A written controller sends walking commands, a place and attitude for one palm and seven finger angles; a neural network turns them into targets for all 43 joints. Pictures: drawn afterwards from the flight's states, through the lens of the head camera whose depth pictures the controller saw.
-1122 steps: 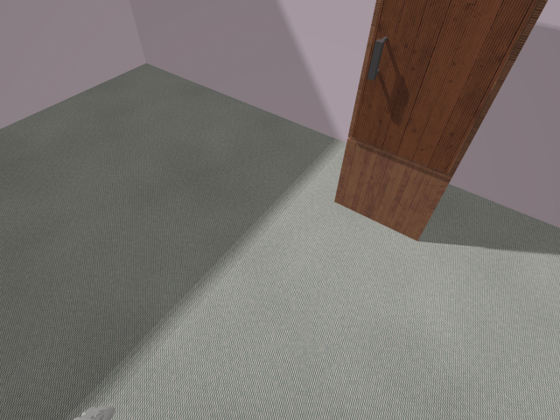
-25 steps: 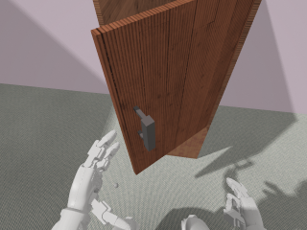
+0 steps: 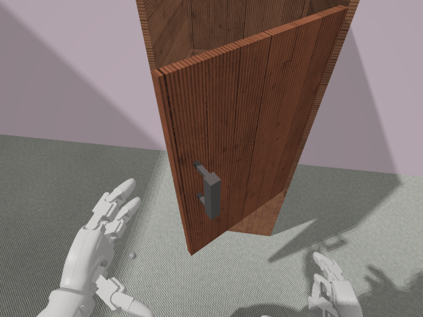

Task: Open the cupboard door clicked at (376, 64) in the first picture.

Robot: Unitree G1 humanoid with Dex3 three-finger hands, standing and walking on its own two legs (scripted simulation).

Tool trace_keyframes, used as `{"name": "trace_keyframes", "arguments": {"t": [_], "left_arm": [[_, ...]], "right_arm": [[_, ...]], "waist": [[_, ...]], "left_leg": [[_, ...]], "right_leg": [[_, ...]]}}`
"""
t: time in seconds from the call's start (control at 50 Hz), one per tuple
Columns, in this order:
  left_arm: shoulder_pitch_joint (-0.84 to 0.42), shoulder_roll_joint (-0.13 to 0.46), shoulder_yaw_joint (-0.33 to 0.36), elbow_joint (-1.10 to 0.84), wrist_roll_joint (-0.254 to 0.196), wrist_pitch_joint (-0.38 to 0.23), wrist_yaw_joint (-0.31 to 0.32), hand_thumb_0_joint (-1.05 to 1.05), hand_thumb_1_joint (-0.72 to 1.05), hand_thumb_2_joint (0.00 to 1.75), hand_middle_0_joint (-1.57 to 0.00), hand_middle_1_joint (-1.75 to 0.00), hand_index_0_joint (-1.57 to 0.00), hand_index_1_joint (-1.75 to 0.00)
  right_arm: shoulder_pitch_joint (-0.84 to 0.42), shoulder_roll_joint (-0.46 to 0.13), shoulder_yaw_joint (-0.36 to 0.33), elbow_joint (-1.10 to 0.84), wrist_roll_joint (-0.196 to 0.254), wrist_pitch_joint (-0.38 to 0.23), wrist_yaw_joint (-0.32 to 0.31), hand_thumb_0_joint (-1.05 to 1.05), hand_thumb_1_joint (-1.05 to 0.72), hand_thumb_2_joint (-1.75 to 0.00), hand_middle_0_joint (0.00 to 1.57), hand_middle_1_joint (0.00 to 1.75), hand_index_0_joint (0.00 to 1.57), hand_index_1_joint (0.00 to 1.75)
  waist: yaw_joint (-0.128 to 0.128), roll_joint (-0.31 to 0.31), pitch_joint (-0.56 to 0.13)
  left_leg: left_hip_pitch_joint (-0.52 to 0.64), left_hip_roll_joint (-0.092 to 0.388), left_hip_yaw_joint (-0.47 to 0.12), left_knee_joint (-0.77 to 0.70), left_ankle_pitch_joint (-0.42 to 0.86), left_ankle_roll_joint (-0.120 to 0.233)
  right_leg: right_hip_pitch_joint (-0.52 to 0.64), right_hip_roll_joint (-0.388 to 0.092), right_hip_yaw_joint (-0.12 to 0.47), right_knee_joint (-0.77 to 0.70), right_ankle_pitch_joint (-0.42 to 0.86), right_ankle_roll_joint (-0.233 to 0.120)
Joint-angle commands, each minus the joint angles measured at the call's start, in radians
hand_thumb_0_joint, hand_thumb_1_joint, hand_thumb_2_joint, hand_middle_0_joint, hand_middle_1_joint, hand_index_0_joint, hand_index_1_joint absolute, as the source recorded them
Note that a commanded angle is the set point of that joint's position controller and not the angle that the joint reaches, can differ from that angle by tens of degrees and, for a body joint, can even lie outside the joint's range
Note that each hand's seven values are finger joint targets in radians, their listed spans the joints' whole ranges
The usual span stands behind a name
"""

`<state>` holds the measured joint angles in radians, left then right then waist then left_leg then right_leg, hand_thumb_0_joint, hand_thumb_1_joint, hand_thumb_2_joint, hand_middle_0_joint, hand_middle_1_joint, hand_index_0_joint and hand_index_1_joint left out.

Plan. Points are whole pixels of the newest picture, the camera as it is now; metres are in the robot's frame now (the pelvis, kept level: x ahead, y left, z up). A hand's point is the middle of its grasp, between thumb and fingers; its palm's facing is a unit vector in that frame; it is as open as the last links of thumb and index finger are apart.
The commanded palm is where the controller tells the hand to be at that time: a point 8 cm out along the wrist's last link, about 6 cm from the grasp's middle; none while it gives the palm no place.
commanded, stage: draw the hand back to the body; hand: left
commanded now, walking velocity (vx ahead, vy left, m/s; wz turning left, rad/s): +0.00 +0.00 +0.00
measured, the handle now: (206, 190) +0.35 +0.03 +0.06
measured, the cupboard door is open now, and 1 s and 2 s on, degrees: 44 44 44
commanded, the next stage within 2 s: step back with the hand held close in 1.20 s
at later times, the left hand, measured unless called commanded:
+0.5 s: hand (58, 228) +0.21 +0.22 +0.16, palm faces +0.30 -0.87 -0.39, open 13.0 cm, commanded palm +0.16 +0.26 +0.19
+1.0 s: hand (9, 192) +0.23 +0.26 +0.22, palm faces +0.47 -0.78 -0.42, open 7.8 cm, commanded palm +0.17 +0.29 +0.23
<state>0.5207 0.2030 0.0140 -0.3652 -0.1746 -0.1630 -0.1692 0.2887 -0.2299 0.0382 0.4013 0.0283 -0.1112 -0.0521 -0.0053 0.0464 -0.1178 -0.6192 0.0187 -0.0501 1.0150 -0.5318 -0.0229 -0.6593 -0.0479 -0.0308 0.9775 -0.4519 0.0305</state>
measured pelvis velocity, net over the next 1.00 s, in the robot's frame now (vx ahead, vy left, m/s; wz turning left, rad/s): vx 0.03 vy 0.00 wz -0.02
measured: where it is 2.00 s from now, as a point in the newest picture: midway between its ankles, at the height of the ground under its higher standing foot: outside the picture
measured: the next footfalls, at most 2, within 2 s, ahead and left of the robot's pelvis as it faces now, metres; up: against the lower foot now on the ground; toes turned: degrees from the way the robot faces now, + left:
none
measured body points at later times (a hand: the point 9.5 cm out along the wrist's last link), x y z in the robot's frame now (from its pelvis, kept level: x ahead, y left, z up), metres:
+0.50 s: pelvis +0.02 +0.01 +0.04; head +0.01 -0.01 +0.49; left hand +0.19 +0.26 +0.18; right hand +0.20 -0.20 -0.03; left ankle -0.01 +0.13 -0.68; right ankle +0.02 -0.14 -0.68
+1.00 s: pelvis +0.03 +0.00 +0.06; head +0.02 -0.03 +0.51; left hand +0.20 +0.30 +0.24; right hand +0.22 -0.22 -0.02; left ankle -0.01 +0.13 -0.68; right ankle +0.02 -0.14 -0.68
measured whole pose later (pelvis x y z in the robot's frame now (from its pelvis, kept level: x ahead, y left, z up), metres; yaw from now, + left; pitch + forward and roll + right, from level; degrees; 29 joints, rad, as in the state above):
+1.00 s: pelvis +0.03 +0.00 +0.06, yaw -1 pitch -3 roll +0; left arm 0.45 0.31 0.35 -0.39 -0.03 -0.09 0.12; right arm 0.18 -0.23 0.01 0.65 -0.01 -0.14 -0.09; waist 0.07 0.07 0.02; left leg -0.07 0.03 -0.02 0.43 -0.30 -0.02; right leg -0.13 -0.04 -0.02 0.43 -0.24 0.03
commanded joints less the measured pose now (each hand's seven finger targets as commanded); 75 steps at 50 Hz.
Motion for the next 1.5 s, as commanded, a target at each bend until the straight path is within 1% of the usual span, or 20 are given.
{"name": "trace_keyframes", "arguments": {"t": [0.0, 0.1, 0.12, 0.14, 0.18, 0.28, 0.38, 0.44, 0.6, 0.8, 0.86, 0.96, 1.06, 1.28, 1.3, 1.32, 1.34, 1.4, 1.44, 1.48], "left_arm": [[-0.057, 0.118, 0.109, -0.274, -0.041, -0.062, -0.017, 0.00, -0.50, 0.30, -0.15, -0.30, -0.15, -0.30], [-0.027, 0.134, 0.162, -0.283, -0.075, -0.029, -0.038, 0.00, -0.32, 0.37, -0.16, -0.30, -0.16, -0.30], [-0.045, 0.262, 0.177, -0.376, 0.077, -0.003, 0.105, 0.00, -0.29, 0.39, -0.16, -0.30, -0.16, -0.30], [0.009, 0.201, 0.164, -0.341, 0.098, 0.030, 0.173, 0.00, -0.26, 0.40, -0.16, -0.30, -0.16, -0.30], [0.022, 0.131, 0.111, -0.321, 0.119, 0.063, 0.219, 0.00, -0.18, 0.43, -0.16, -0.30, -0.16, -0.30], [-0.005, 0.181, 0.163, -0.306, 0.153, 0.071, 0.284, 0.00, -0.01, 0.51, -0.17, -0.30, -0.17, -0.30], [-0.068, 0.222, 0.219, -0.319, 0.166, 0.056, 0.318, 0.00, 0.17, 0.58, -0.17, -0.30, -0.17, -0.30], [-0.082, 0.249, 0.259, -0.324, 0.169, 0.049, 0.327, 0.00, 0.27, 0.63, -0.18, -0.30, -0.18, -0.30], [-0.090, 0.259, 0.348, -0.238, 0.155, 0.032, 0.321, 0.00, 0.55, 0.75, -0.19, -0.30, -0.19, -0.30], [-0.143, 0.337, 0.480, -0.273, 0.145, 0.004, 0.321, 0.00, 0.90, 0.90, -0.20, -0.30, -0.20, -0.30], [-0.117, 0.270, 0.423, -0.199, 0.141, 0.017, 0.308, 0.00, 0.90, 0.90, -0.20, -0.30, -0.20, -0.30], [-0.140, 0.285, 0.426, -0.201, 0.142, 0.018, 0.304, 0.00, 0.90, 0.90, -0.20, -0.30, -0.20, -0.30], [-0.158, 0.321, 0.450, -0.272, 0.150, 0.006, 0.312, 0.00, 0.90, 0.90, -0.20, -0.30, -0.20, -0.30], [-0.150, 0.292, 0.433, -0.196, 0.145, 0.014, 0.303, 0.00, 0.90, 0.90, -0.20, -0.30, -0.20, -0.30], [-0.236, 0.317, 0.442, -0.255, 0.144, 0.004, 0.306, 0.00, 0.90, 0.90, -0.20, -0.30, -0.20, -0.30], [-0.279, 0.433, 0.559, -0.263, 0.147, -0.032, 0.309, 0.00, 0.90, 0.90, -0.20, -0.30, -0.20, -0.30], [-0.271, 0.429, 0.555, -0.230, 0.153, -0.043, 0.304, 0.00, 0.90, 0.90, -0.20, -0.30, -0.20, -0.30], [-0.073, 0.324, 0.474, -0.198, 0.147, -0.036, 0.290, 0.00, 0.90, 0.90, -0.20, -0.30, -0.20, -0.30], [-0.020, 0.336, 0.487, -0.236, 0.143, -0.041, 0.294, 0.00, 0.90, 0.90, -0.20, -0.30, -0.20, -0.30], [0.031, 0.344, 0.499, -0.280, 0.137, -0.039, 0.299, 0.00, 0.90, 0.90, -0.20, -0.30, -0.20, -0.30]], "right_arm": [[-0.088, -0.099, -0.042, -0.170, 0.009, -0.087, -0.018, 0.00, -0.90, -0.90, 0.20, 0.30, 0.20, 0.30], [-0.098, -0.096, -0.035, -0.149, 0.016, -0.101, -0.016, 0.00, -0.90, -0.90, 0.20, 0.30, 0.20, 0.30], [-0.093, -0.087, -0.035, -0.155, 0.002, -0.089, -0.046, 0.00, -0.90, -0.90, 0.20, 0.30, 0.20, 0.30], [-0.095, -0.069, -0.025, -0.146, -0.006, -0.088, -0.055, 0.00, -0.90, -0.90, 0.20, 0.30, 0.20, 0.30], [-0.084, -0.071, -0.020, -0.130, -0.009, -0.080, -0.055, 0.00, -0.90, -0.90, 0.20, 0.30, 0.20, 0.30], [-0.109, -0.078, -0.021, -0.091, -0.019, -0.078, -0.067, 0.00, -0.90, -0.90, 0.20, 0.30, 0.20, 0.30], [-0.137, -0.078, -0.014, -0.047, -0.027, -0.098, -0.077, 0.00, -0.90, -0.90, 0.20, 0.30, 0.20, 0.30], [-0.150, -0.082, -0.014, -0.020, -0.029, -0.110, -0.077, 0.00, -0.90, -0.90, 0.20, 0.30, 0.20, 0.30], [-0.186, -0.078, -0.026, 0.040, -0.033, -0.109, -0.070, 0.00, -0.90, -0.90, 0.20, 0.30, 0.20, 0.30], [-0.205, -0.079, -0.044, 0.075, -0.037, -0.107, -0.060, 0.00, -0.90, -0.90, 0.20, 0.30, 0.20, 0.30], [-0.206, -0.084, -0.048, 0.085, -0.037, -0.100, -0.053, 0.00, -0.90, -0.90, 0.20, 0.30, 0.20, 0.30], [-0.215, -0.092, -0.058, 0.085, -0.038, -0.085, -0.051, 0.00, -0.90, -0.90, 0.20, 0.30, 0.20, 0.30], [-0.227, -0.083, -0.055, 0.083, -0.043, -0.093, -0.057, 0.00, -0.90, -0.90, 0.20, 0.30, 0.20, 0.30], [-0.231, -0.083, -0.057, 0.096, -0.039, -0.089, -0.053, 0.00, -0.90, -0.90, 0.20, 0.30, 0.20, 0.30], [-0.238, -0.086, -0.057, 0.093, -0.038, -0.093, -0.053, 0.00, -0.90, -0.90, 0.20, 0.30, 0.20, 0.30], [-0.217, -0.117, -0.056, 0.064, -0.031, -0.066, -0.048, 0.00, -0.90, -0.90, 0.20, 0.30, 0.20, 0.30], [-0.220, -0.110, -0.056, 0.075, -0.032, -0.048, -0.047, 0.00, -0.90, -0.90, 0.20, 0.30, 0.20, 0.30], [-0.231, -0.116, -0.066, 0.055, -0.037, -0.015, -0.038, 0.00, -0.90, -0.90, 0.20, 0.30, 0.20, 0.30], [-0.233, -0.123, -0.074, 0.049, -0.039, -0.001, -0.038, 0.00, -0.90, -0.90, 0.20, 0.30, 0.20, 0.30], [-0.226, -0.118, -0.080, 0.031, -0.035, 0.019, -0.036, 0.00, -0.90, -0.90, 0.20, 0.30, 0.20, 0.30]], "waist": [[0.012, -0.012, -0.108], [0.021, 0.026, -0.081], [0.063, 0.028, -0.099], [0.044, 0.004, -0.037], [0.029, 0.026, 0.012], [0.033, -0.038, 0.009], [0.041, 0.002, 0.009], [0.053, 0.049, 0.003], [0.064, -0.017, 0.077], [0.078, 0.030, 0.024], [0.068, 0.003, 0.083], [0.072, -0.024, 0.066], [0.079, 0.046, 0.019], [0.074, 0.007, 0.107], [0.070, 0.018, 0.076], [0.022, -0.024, 0.167], [0.025, -0.019, 0.166], [0.020, -0.027, 0.098], [0.022, 0.034, 0.026], [0.019, 0.009, -0.047]], "left_leg": [[0.049, -0.042, 0.019, -0.215, 0.216, 0.028], [0.085, -0.037, 0.018, -0.247, 0.285, 0.020], [0.100, -0.029, 0.039, -0.302, 0.307, 0.023], [0.103, -0.032, 0.040, -0.315, 0.284, 0.024], [0.116, -0.026, 0.036, -0.335, 0.290, 0.020], [0.204, -0.022, 0.042, -0.398, 0.315, 0.026], [0.284, -0.025, 0.044, -0.471, 0.343, 0.025], [0.333, -0.026, 0.046, -0.503, 0.397, 0.022], [0.392, -0.015, 0.062, -0.581, 0.467, 0.022], [0.487, -0.014, 0.083, -0.617, 0.612, 0.022], [0.486, -0.010, 0.084, -0.632, 0.610, 0.025], [0.503, -0.015, 0.088, -0.647, 0.568, 0.032], [0.524, -0.021, 0.088, -0.654, 0.578, 0.027], [0.502, -0.018, 0.084, -0.680, 0.510, 0.027], [0.518, -0.022, 0.085, -0.678, 0.503, 0.029], [0.426, -0.007, 0.070, -0.638, 0.466, 0.047], [0.406, -0.009, 0.055, -0.634, 0.438, 0.044], [0.428, -0.010, 0.062, -0.617, 0.541, 0.039], [0.441, -0.006, 0.059, -0.616, 0.640, 0.033], [0.443, 0.002, 0.060, -0.602, 0.701, 0.029]], "right_leg": [[0.177, 0.057, -0.044, -0.174, 0.157, -0.042], [0.220, 0.063, -0.063, -0.189, 0.236, -0.042], [0.271, 0.040, -0.019, -0.243, 0.239, -0.053], [0.251, 0.042, -0.026, -0.277, 0.211, -0.049], [0.256, 0.038, -0.037, -0.288, 0.212, -0.046], [0.337, 0.036, -0.043, -0.357, 0.240, -0.040], [0.414, 0.033, -0.046, -0.412, 0.261, -0.040], [0.462, 0.032, -0.045, -0.440, 0.299, -0.042], [0.530, 0.041, -0.047, -0.516, 0.370, -0.034], [0.611, 0.042, -0.040, -0.562, 0.495, -0.031], [0.593, 0.043, -0.043, -0.583, 0.489, -0.026], [0.607, 0.046, -0.038, -0.600, 0.469, -0.024], [0.638, 0.044, -0.035, -0.598, 0.476, -0.028], [0.606, 0.055, -0.036, -0.633, 0.410, -0.027], [0.612, 0.053, -0.030, -0.638, 0.406, -0.026], [0.521, 0.021, 0.010, -0.683, 0.450, -0.020], [0.522, 0.002, 0.004, -0.682, 0.450, -0.024], [0.539, 0.000, -0.010, -0.657, 0.515, -0.024], [0.578, 0.000, -0.022, -0.620, 0.583, -0.024], [0.611, 0.006, -0.024, -0.587, 0.637, -0.020]]}}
